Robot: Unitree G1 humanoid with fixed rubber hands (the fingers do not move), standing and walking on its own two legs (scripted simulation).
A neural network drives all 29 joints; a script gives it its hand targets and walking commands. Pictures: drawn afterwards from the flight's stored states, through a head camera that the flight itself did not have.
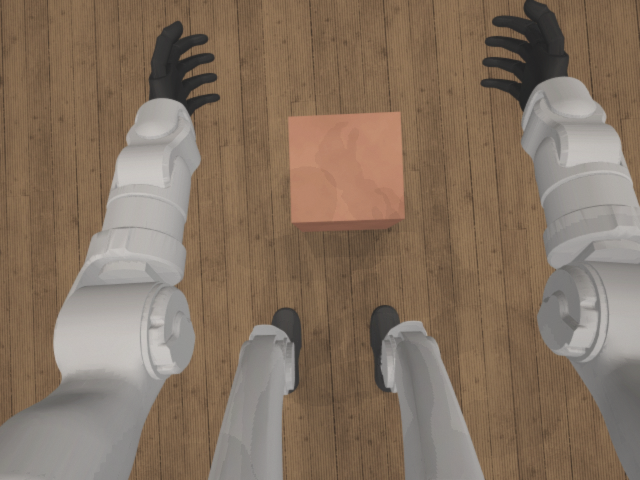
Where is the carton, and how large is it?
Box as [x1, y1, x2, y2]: [288, 112, 404, 231]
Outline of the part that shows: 400,112 288,117 292,223 302,231 387,228 404,218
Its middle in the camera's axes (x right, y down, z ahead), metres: +0.05 -0.14 +0.84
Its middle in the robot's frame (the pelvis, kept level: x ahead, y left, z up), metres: +0.52 -0.02 -0.52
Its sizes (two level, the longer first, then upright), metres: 0.210 0.200 0.250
